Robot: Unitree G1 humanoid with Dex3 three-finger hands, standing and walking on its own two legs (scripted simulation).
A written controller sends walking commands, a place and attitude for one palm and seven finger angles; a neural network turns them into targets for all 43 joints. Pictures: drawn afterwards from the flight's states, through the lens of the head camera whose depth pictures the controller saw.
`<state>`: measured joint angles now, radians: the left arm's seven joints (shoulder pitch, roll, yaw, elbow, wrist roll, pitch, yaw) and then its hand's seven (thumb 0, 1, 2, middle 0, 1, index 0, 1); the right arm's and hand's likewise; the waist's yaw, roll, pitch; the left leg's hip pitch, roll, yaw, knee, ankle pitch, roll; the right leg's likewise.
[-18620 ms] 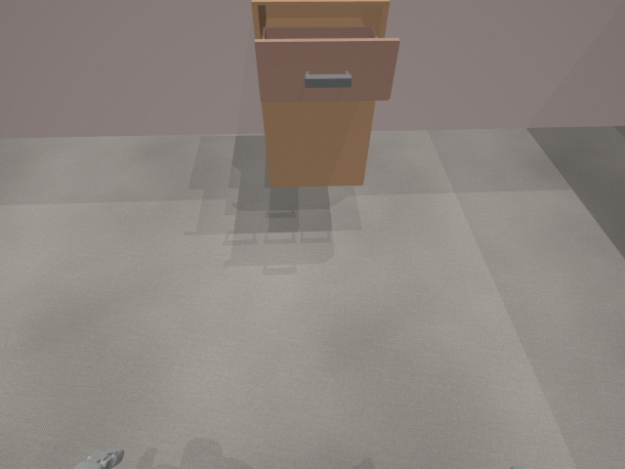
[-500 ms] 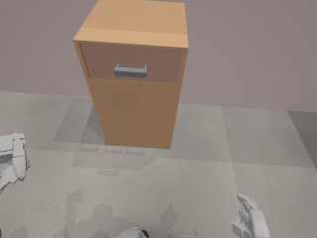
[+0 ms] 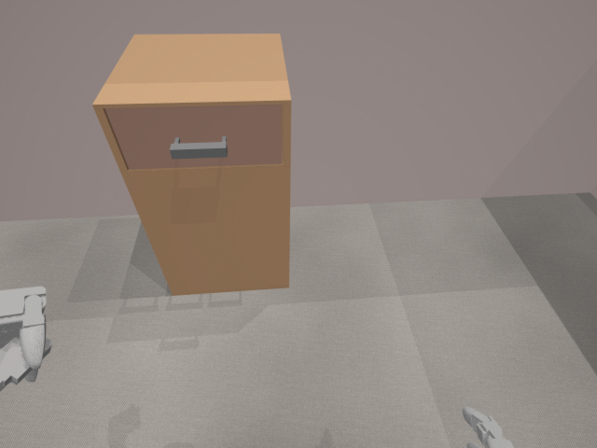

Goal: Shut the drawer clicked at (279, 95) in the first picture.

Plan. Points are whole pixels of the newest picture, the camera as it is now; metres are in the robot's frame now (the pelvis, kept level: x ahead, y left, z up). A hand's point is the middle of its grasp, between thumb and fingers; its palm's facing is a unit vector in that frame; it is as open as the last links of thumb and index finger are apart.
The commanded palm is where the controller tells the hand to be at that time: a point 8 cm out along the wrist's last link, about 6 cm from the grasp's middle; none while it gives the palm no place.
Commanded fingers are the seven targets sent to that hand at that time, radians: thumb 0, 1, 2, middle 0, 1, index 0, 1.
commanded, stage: stop stepping back and stand still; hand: left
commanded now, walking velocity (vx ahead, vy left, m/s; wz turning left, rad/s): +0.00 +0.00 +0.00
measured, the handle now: (200, 145) +0.81 +0.25 -0.05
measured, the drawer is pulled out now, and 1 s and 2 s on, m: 0.00 0.00 0.00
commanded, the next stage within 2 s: let the arm hang, fingers relaxed in 0.44 s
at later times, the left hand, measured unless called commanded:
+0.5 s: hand (4, 368) +0.17 +0.27 +0.16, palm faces +0.42 -0.80 -0.43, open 3.2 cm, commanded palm +0.11 +0.30 +0.18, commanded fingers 0.00 0.90 0.90 -1.40 -1.60 -1.40 -1.60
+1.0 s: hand out of the picture -0.10 +0.19 -0.17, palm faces +0.10 -0.97 -0.22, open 4.0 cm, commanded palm none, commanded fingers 0.00 0.90 0.90 -0.44 -0.56 -0.44 -0.56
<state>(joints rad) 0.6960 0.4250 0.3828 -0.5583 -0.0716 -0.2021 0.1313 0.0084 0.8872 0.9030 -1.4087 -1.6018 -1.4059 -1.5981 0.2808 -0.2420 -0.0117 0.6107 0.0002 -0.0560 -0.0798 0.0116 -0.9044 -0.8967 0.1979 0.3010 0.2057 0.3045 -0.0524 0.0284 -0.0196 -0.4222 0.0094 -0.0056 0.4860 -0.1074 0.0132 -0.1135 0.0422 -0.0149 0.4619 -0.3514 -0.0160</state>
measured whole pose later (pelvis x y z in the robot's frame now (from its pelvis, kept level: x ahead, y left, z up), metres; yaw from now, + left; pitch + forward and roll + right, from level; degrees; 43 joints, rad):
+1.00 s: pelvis -0.03 +0.00 +0.00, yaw +4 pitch -2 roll -2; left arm 0.39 0.22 0.03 1.08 0.01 0.04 0.02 0.01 0.91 0.90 -0.80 -0.99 -0.80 -0.99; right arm 0.33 -0.17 -0.01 1.06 -0.02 0.05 -0.02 0.01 -0.91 -0.90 0.20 0.30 0.20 0.30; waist 0.01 -0.01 0.08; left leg -0.35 -0.02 -0.06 0.49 -0.11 0.01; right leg -0.13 0.05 -0.04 0.47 -0.32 -0.04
